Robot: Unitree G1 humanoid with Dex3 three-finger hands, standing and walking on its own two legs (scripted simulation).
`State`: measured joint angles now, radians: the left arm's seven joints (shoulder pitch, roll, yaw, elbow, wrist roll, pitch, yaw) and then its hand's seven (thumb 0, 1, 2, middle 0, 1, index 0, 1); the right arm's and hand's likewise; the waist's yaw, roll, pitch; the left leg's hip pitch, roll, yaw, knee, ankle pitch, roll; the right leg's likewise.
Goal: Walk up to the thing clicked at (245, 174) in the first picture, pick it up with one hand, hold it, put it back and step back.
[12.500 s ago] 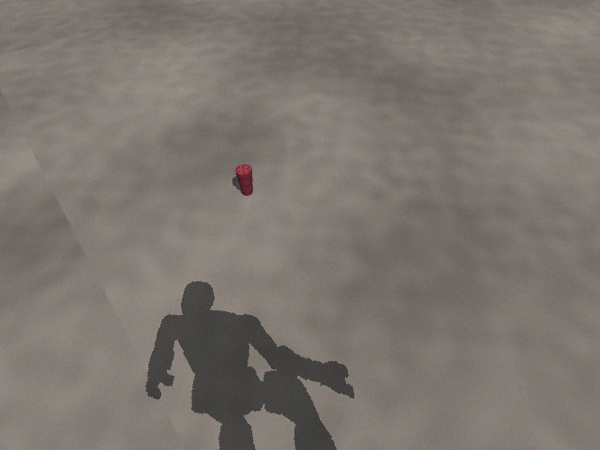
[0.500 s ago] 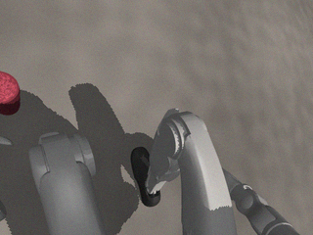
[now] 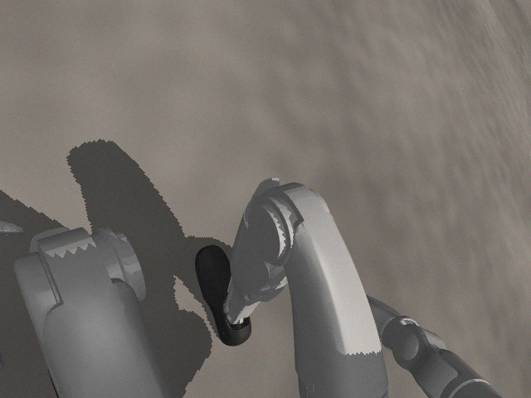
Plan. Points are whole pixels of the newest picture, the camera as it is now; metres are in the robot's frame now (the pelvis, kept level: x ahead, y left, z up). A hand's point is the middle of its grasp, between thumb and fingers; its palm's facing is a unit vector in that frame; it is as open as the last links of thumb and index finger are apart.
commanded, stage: close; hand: left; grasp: from the side
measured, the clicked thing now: out of the picture +0.45 +0.26 -0.21
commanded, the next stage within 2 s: settle in 0.66 s
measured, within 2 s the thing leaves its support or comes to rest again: leaves its support in 1.08 s
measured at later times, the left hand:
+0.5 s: hand out of the picture +0.45 +0.26 -0.18, palm faces +0.31 -0.95 +0.00, open 10.5 cm
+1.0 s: hand out of the picture +0.46 +0.26 -0.18, palm faces +0.34 -0.94 +0.00, open 9.9 cm
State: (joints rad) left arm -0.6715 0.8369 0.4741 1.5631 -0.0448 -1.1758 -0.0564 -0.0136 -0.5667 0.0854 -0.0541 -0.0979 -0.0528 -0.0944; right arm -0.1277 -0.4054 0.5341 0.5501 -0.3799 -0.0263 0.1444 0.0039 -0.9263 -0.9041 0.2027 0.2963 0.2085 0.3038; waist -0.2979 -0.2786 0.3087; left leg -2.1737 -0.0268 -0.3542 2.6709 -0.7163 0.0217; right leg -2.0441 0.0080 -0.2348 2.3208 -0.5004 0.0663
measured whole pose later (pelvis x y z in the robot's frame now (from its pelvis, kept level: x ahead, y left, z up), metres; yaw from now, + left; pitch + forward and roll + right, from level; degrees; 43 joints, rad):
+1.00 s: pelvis +0.00 +0.00 +0.01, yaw -2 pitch +12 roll -21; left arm -0.73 0.89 0.45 1.57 0.00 -1.18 0.10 0.02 -0.20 0.91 -0.76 -1.00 -0.62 -1.00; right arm -0.16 -0.38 0.57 0.55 -0.40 0.02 0.16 0.00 -0.92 -0.90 0.20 0.30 0.21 0.30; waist -0.31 -0.29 0.34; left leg -2.18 -0.02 -0.38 2.66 -0.74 0.02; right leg -2.05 0.02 -0.25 2.30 -0.50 0.08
